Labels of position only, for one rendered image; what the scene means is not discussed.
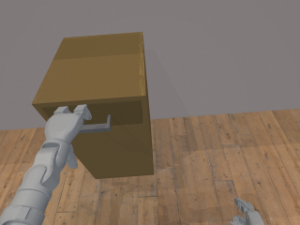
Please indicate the handle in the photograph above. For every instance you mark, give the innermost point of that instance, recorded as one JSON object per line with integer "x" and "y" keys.
{"x": 96, "y": 127}

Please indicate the drawer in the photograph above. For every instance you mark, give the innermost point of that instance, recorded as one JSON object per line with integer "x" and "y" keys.
{"x": 121, "y": 112}

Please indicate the robot right hand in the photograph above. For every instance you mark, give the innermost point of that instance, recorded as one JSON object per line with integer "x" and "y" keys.
{"x": 252, "y": 217}

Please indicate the robot left hand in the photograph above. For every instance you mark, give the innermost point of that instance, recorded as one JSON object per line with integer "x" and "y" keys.
{"x": 65, "y": 126}

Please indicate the cabinet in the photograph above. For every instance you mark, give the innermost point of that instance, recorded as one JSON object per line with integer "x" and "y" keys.
{"x": 103, "y": 69}

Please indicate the left robot forearm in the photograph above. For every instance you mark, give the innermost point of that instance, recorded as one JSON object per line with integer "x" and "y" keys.
{"x": 32, "y": 197}

